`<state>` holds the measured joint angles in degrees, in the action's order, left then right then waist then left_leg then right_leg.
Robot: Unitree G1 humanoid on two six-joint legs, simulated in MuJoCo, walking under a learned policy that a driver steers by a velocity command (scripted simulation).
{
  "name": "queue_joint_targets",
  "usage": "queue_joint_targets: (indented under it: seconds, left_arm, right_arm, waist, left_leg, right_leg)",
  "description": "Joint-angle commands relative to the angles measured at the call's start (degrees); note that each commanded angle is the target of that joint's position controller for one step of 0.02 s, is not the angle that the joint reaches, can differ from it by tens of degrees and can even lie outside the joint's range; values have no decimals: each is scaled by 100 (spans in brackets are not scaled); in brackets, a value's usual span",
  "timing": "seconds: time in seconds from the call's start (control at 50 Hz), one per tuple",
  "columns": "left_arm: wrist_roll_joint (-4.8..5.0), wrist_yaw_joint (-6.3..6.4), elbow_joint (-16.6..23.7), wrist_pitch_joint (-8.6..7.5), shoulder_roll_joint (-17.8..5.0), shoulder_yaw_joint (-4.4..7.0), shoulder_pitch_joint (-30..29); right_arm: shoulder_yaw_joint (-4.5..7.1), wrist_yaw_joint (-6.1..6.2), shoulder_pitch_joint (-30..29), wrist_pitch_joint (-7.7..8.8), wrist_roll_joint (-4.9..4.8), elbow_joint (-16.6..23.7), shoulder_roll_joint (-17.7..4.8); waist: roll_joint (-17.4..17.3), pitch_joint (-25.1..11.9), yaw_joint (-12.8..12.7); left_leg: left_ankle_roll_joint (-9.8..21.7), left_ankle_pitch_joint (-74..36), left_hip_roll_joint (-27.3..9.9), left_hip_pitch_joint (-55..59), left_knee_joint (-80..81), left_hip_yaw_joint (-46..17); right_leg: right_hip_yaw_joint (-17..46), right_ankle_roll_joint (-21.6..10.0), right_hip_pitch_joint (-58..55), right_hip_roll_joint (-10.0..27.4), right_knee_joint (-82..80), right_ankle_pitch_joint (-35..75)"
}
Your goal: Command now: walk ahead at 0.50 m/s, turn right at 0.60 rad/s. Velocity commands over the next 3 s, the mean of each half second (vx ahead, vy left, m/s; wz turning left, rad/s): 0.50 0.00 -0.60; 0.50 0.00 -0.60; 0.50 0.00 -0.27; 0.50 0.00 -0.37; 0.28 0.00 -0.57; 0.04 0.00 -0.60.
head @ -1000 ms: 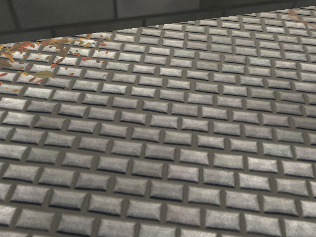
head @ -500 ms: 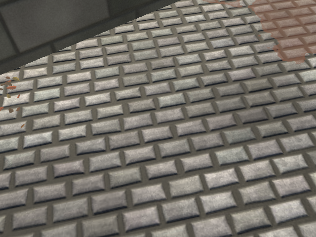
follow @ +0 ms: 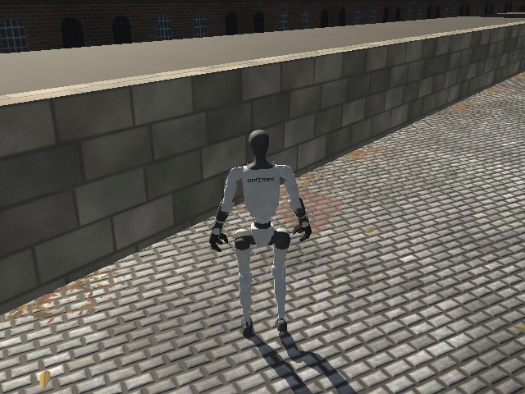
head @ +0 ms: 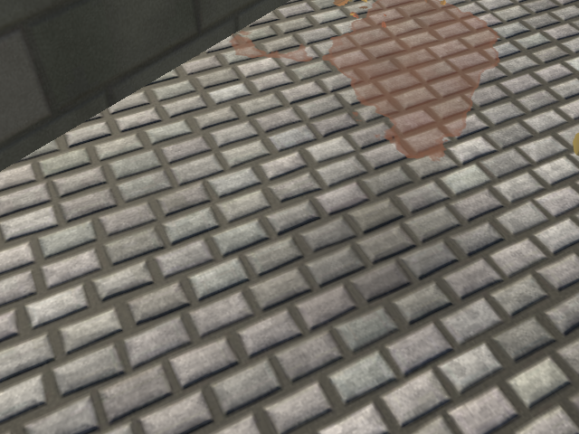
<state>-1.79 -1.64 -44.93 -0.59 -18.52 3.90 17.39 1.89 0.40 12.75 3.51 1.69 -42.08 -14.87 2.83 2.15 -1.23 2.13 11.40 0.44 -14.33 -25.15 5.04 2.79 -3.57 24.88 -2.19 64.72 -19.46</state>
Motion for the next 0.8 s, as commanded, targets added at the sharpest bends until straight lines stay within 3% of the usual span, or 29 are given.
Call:
queue_joint_targets:
  seconds: [0.02,0.1,0.18,0.26,0.3,0.32,0.34,0.36,0.38,0.4,0.42,0.44,0.46,0.48,0.52,0.58,0.64,0.76,0.8]
  left_arm:
    - [-26,-121,377,66,-212,33,43]
    - [-32,-205,662,70,-97,-31,-751]
    - [-11,-310,916,19,92,-148,-1542]
    - [-68,-332,1088,29,26,-151,-1934]
    - [-107,-269,1049,33,-60,-102,-1709]
    - [-118,-228,937,9,-147,-48,-1282]
    - [-147,-166,680,-44,-261,38,-452]
    - [-194,-61,392,-62,-662,201,537]
    - [-79,26,493,-25,-1334,358,349]
    - [74,68,601,19,-1276,364,647]
    - [98,126,438,25,-1110,328,443]
    - [127,150,373,-4,-826,255,225]
    - [133,167,384,-48,-661,205,-18]
    - [161,174,409,-86,-519,152,-210]
    - [190,135,385,-193,-462,122,-196]
    - [161,115,262,-244,-616,174,106]
    - [168,115,134,-249,-604,179,498]
    - [122,191,-65,-254,-654,191,1134]
    - [99,238,-80,-242,-713,204,1147]
  right_arm:
    - [176,-40,424,198,-80,78,-618]
    - [199,-49,633,207,-77,-110,-631]
    - [224,-40,787,191,-74,-263,-715]
    - [271,23,1093,99,-72,-464,-903]
    - [298,63,1145,17,-61,-539,-1075]
    - [310,77,1158,-37,-59,-559,-1163]
    - [305,83,1091,-88,-86,-527,-1199]
    - [264,71,1079,-93,-52,-370,-1087]
    - [121,-70,1265,-66,-48,86,-401]
    - [213,-66,564,-42,8,225,-883]
    - [195,-88,174,15,-75,352,-831]
    - [144,-76,249,75,-90,290,-742]
    - [150,-67,314,42,-33,223,-732]
    - [143,-71,504,-54,60,176,-724]
    - [147,-113,596,-227,127,145,-662]
    - [124,-147,110,-305,107,293,-535]
    - [120,-144,-628,-298,92,504,-542]
    - [52,-195,-1655,-194,29,850,-521]
    - [43,-195,-1772,-145,-1,943,-565]
  waist:
    - [-906,-139,80]
    - [-818,43,181]
    - [-809,194,340]
    - [-785,280,407]
    - [-884,44,253]
    - [-896,-241,55]
    - [-749,-721,-329]
    - [-217,-1358,-729]
    - [1234,-1794,-247]
    - [373,-2001,-656]
    - [79,-1173,-516]
    - [-164,-631,-245]
    - [-282,-386,4]
    - [-223,-363,211]
    - [-192,-423,330]
    - [-177,-194,217]
    - [-85,28,-46]
    - [15,74,-436]
    - [90,90,-423]
  left_leg:
    - [624,-1253,-1570,807,1426,-1231]
    - [651,-1742,-1500,986,1595,-461]
    - [515,-1900,-1376,1011,1593,206]
    - [404,-2697,-1588,1588,1275,517]
    - [331,-4480,-1628,1869,478,747]
    - [320,-5150,-1631,1925,-288,824]
    - [240,-4982,-1564,1559,-1458,946]
    - [62,-3356,-1418,439,-3131,986]
    - [-299,1946,-345,-2155,-5090,770]
    - [-306,1974,-131,-2780,-5635,-432]
    - [-242,1275,-444,-3086,-5427,-626]
    - [-227,899,-631,-2790,-4854,-585]
    - [-256,835,-750,-2426,-4456,-615]
    - [-327,829,-790,-2035,-4246,-640]
    - [-436,823,-760,-1767,-3946,-583]
    - [-541,228,-723,-2064,-3338,-503]
    - [-581,-434,-670,-2519,-2582,-545]
    - [-469,-908,-311,-2620,-1448,-555]
    - [-374,-802,-191,-2323,-1093,-595]
  right_leg:
    - [156,77,1011,401,133,395]
    - [-17,187,1560,511,-501,1090]
    - [-448,115,1179,519,-1928,1805]
    - [-831,-165,880,381,-2708,1279]
    - [-1056,-393,335,27,-2902,640]
    - [-1097,-539,-169,-202,-3028,395]
    - [-1048,-714,-1241,-401,-3419,527]
    - [-57,-977,-2740,206,-3706,21]
    - [2984,-1727,-4422,1962,-4066,-134]
    - [4031,-1878,-4465,2162,-4652,382]
    - [2984,-1751,-3925,1982,-4695,1172]
    - [2387,-1565,-3105,1743,-4751,2009]
    - [1955,-1377,-2537,1432,-4822,2514]
    - [1669,-1310,-2113,1214,-4920,2814]
    - [1462,-1320,-1770,1014,-5048,3068]
    - [1426,-1264,-1531,835,-5305,2531]
    - [1573,-1140,-1772,783,-5379,2290]
    - [1806,-1014,-2527,820,-4906,3162]
    - [1963,-929,-2629,892,-4712,3454]
